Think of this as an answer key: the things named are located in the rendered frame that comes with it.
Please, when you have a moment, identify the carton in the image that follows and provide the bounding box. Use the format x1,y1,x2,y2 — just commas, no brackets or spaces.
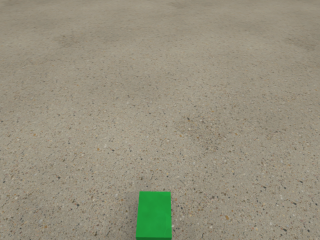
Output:
135,191,172,240

